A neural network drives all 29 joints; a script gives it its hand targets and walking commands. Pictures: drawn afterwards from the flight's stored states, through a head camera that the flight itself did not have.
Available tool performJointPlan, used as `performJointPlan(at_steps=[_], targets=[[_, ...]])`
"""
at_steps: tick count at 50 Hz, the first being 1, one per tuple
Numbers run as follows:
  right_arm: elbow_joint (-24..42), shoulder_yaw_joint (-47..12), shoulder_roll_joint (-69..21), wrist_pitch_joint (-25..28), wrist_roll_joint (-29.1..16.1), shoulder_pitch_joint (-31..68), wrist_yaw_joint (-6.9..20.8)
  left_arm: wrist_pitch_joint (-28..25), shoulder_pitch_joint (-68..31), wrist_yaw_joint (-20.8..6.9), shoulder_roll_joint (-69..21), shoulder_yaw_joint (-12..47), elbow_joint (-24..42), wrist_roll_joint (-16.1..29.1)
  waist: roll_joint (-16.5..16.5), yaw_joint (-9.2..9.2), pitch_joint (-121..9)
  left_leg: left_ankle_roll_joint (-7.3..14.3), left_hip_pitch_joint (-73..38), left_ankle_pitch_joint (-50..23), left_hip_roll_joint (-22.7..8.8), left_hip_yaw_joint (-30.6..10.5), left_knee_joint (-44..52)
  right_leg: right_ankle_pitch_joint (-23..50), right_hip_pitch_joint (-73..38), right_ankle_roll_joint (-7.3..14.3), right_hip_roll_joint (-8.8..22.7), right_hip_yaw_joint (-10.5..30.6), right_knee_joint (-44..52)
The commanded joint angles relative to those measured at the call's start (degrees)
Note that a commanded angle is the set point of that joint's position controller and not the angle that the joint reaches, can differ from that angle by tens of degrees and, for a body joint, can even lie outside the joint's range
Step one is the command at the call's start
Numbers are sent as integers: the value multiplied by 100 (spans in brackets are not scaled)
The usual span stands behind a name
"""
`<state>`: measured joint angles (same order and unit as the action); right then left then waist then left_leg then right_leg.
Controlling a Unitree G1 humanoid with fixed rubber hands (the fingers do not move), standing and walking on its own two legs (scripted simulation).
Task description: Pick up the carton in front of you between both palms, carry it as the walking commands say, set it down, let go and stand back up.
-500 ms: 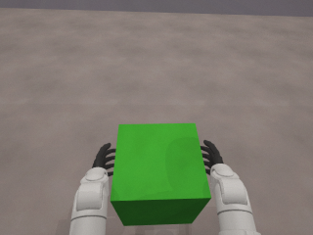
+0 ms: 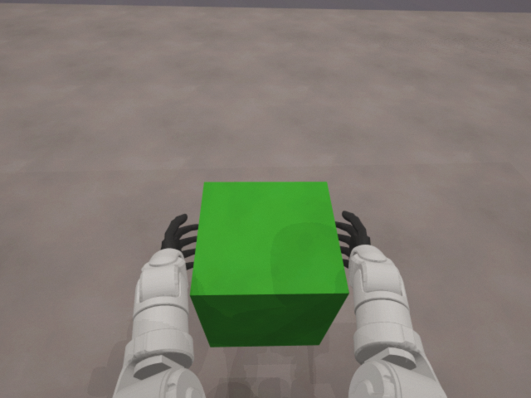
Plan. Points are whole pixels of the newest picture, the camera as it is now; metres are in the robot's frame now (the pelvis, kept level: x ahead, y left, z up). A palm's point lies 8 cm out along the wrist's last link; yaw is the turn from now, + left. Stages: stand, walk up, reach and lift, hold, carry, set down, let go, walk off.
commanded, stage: set down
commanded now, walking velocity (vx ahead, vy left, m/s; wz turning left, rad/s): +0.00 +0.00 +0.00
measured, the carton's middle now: (265, 269) +0.35 +0.00 -0.03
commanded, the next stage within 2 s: none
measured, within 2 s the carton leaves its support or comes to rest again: neither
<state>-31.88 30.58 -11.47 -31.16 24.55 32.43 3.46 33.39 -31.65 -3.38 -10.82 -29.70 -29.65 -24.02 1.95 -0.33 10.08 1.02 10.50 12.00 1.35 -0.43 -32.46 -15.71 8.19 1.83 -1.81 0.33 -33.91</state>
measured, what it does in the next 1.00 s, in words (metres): lowers itself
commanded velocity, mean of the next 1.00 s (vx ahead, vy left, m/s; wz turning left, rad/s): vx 0.00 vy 0.00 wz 0.00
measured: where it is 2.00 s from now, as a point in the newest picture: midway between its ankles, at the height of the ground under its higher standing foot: outside the picture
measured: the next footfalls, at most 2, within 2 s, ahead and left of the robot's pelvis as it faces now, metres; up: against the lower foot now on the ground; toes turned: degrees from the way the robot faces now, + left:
none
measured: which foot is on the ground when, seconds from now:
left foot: down 0.00-1.00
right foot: down 0.00-1.00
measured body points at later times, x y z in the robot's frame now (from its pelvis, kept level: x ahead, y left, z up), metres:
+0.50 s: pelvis -0.02 -0.01 -0.11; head +0.22 +0.00 +0.28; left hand +0.41 +0.16 -0.19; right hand +0.42 -0.14 -0.18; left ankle +0.08 +0.11 -0.73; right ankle +0.04 -0.10 -0.73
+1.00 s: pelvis -0.03 +0.00 -0.23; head +0.25 +0.01 +0.12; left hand +0.45 +0.17 -0.33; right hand +0.47 -0.13 -0.33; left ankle +0.08 +0.11 -0.73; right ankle +0.04 -0.10 -0.73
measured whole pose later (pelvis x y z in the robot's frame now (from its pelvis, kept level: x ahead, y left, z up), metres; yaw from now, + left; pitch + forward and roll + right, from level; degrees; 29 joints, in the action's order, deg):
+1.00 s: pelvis -0.03 +0.00 -0.23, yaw -1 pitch +45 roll +0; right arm -39.3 25.3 -1.7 -14.1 12.0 57.4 -2.5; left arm 15.6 -53.8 0.8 -1.9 -29.4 -34.2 -13.8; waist 2.2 -2.0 -7.1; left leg 0.3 111.0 26.4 0.2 0.2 -92.5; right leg -30.9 108.6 1.6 -3.3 -1.2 -94.7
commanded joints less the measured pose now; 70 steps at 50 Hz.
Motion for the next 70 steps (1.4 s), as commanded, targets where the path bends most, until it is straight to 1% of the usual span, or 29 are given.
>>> performJointPlan(at_steps=[1,4,6,8,10,13,15,17,20,23,26,30,34,39,46,53,62,70], targets=[[-648,-1283,-3224,338,-264,2557,599,-453,-2594,-585,-3197,1226,-685,215,-293,-21,-870,103,-44,939,196,-513,386,-787,1295,64,-210,350,562],[-636,-1115,-2840,737,-157,2484,478,-923,-2452,-501,-2628,869,-794,-28,-159,-70,-1263,120,538,273,274,-366,-114,-319,1819,-51,-296,322,161],[-610,-1252,-2856,1085,-197,2496,424,-1269,-2440,-485,-2554,869,-783,-61,-112,-90,-1615,105,854,-55,354,-334,-410,-72,2141,-106,-344,329,-106],[-568,-1527,-2989,1457,-360,2629,394,-1614,-2545,-494,-2666,1020,-751,9,-119,-112,-2030,81,1153,-265,427,-323,-747,46,2499,-125,-397,328,-413],[-578,-1831,-3187,1778,-558,2805,371,-1916,-2724,-515,-2865,1292,-710,142,-117,-122,-2511,55,1454,-368,468,-321,-1108,107,2855,-140,-457,323,-762],[-650,-2382,-3634,2205,-819,3007,353,-2312,-3058,-587,-3347,1967,-689,480,-100,-106,-3528,18,1862,-661,512,-301,-1703,368,3222,-188,-531,369,-1287],[-577,-2853,-3981,2426,-1040,3257,356,-2530,-3374,-672,-3697,2502,-565,770,-83,-93,-4471,4,2127,-980,547,-296,-2131,759,3383,-243,-570,400,-1695],[-346,-3375,-4279,2514,-1282,3385,331,-2616,-3536,-716,-3977,3040,-338,1041,-110,-129,-5549,-7,2300,-1409,585,-274,-2537,1240,3541,-282,-604,409,-2105],[-13,-3899,-4454,2458,-1563,3507,296,-2568,-3634,-744,-4178,3535,-89,1318,-141,-177,-6639,-64,2684,-1681,636,-228,-3011,1549,3862,-325,-660,396,-2579],[-28,-4013,-4577,2252,-1654,3520,337,-2375,-3623,-810,-4282,3616,-143,1410,-121,-205,-6785,-114,3339,-1332,671,-184,-3273,1275,4334,-340,-697,371,-2860],[-325,-3859,-4692,2022,-1617,3572,454,-2146,-3681,-889,-4362,3454,-375,1372,-126,-234,-6408,-109,4073,-848,675,-149,-3465,771,5001,-326,-730,331,-3067],[-684,-3577,-4660,1866,-1547,3803,550,-1969,-3883,-912,-4381,3173,-670,1299,-168,-238,-6167,-103,4747,-608,686,-119,-3759,416,5860,-297,-751,275,-3387],[-897,-3347,-4504,1849,-1496,4098,541,-1938,-4139,-836,-4304,2960,-863,1278,-156,-223,-6234,-143,5229,-565,708,-101,-4109,267,6545,-281,-787,201,-3770],[-1010,-3211,-4332,1854,-1519,4538,484,-1942,-4529,-716,-4194,2854,-923,1333,-105,-248,-6559,-199,5712,-493,727,-52,-4600,141,7118,-279,-835,119,-4287],[-1046,-3282,-4196,1779,-1693,5240,433,-1883,-5227,-623,-4052,2961,-752,1522,-70,-325,-7096,-255,6206,-409,724,51,-5286,52,7586,-291,-899,10,-5012],[-1154,-3314,-4084,1647,-1852,5905,440,-1758,-5937,-626,-3922,3004,-716,1691,-76,-388,-7294,-266,6674,-283,711,134,-5903,-119,8067,-282,-932,-92,-5644],[-1385,-3246,-3805,1565,-1998,6659,473,-1679,-6733,-699,-3619,2857,-827,1822,-26,-453,-7070,-224,7328,-100,646,207,-6594,-302,8628,-229,-891,-143,-6351],[-1523,-3386,-3425,1603,-2254,7287,452,-1723,-7399,-746,-3234,2856,-880,2078,70,-547,-6933,-203,7686,-88,535,289,-7235,-274,8728,-195,-819,-176,-7013]])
